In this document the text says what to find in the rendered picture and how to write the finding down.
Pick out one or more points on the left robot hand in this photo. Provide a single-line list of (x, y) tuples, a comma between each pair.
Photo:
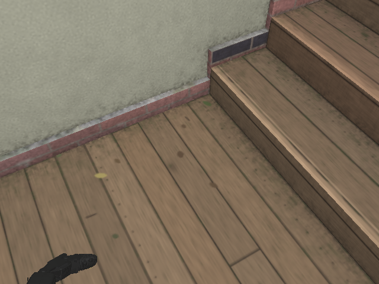
[(62, 266)]

